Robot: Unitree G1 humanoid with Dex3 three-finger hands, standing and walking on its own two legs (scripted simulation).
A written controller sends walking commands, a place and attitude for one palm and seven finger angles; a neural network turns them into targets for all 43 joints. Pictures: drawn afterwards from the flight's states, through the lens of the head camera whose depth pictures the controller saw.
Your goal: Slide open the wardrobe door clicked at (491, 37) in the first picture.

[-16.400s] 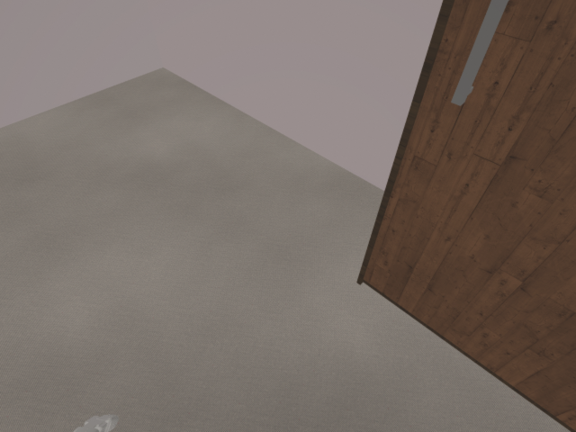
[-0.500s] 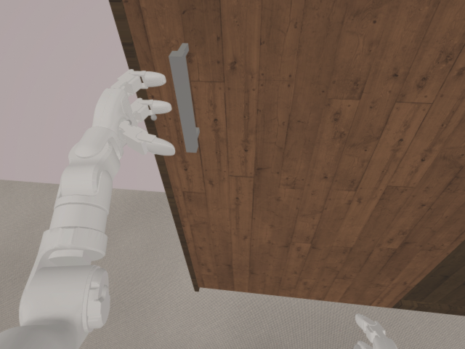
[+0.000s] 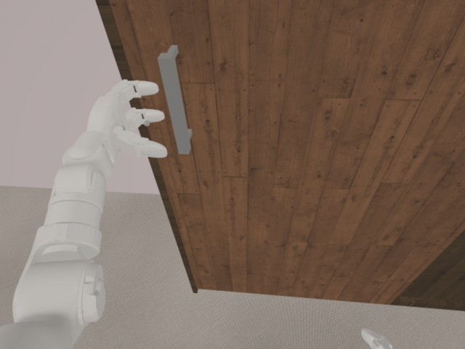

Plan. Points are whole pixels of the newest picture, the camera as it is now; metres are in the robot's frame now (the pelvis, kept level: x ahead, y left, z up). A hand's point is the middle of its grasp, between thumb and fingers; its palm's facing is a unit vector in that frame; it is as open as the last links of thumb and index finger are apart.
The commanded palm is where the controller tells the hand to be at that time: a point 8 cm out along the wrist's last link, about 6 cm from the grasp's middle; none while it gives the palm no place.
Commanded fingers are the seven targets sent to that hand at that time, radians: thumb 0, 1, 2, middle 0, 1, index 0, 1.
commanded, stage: move the hooked fingers beside the handle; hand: left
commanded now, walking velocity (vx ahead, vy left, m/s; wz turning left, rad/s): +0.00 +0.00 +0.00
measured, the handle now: (179, 103) +0.48 +0.11 +0.20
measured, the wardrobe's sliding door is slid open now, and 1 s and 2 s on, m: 0.00 0.00 0.00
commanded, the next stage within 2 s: feel for the door with the fingertips in 0.32 s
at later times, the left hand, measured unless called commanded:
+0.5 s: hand (143, 124) +0.42 +0.16 +0.20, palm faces -0.05 -1.00 -0.01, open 14.0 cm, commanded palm +0.40 +0.21 +0.21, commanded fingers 0.00 -0.50 0.30 -0.30 -1.20 -0.30 -1.20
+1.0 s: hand (163, 120) +0.42 +0.13 +0.21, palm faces -0.04 -1.00 -0.02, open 14.0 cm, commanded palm +0.40 +0.18 +0.21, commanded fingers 0.00 -0.50 0.30 -0.30 -1.20 -0.30 -1.20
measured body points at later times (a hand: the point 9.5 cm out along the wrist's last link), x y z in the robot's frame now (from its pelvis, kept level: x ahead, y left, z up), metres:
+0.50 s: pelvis +0.00 +0.00 +0.00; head +0.00 -0.01 +0.45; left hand +0.42 +0.22 +0.21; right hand +0.14 -0.25 -0.10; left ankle +0.01 +0.12 -0.74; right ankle -0.02 -0.10 -0.74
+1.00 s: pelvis +0.00 +0.00 +0.00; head -0.01 -0.01 +0.45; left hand +0.42 +0.18 +0.21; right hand +0.15 -0.23 -0.10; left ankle +0.01 +0.12 -0.74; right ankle -0.02 -0.10 -0.74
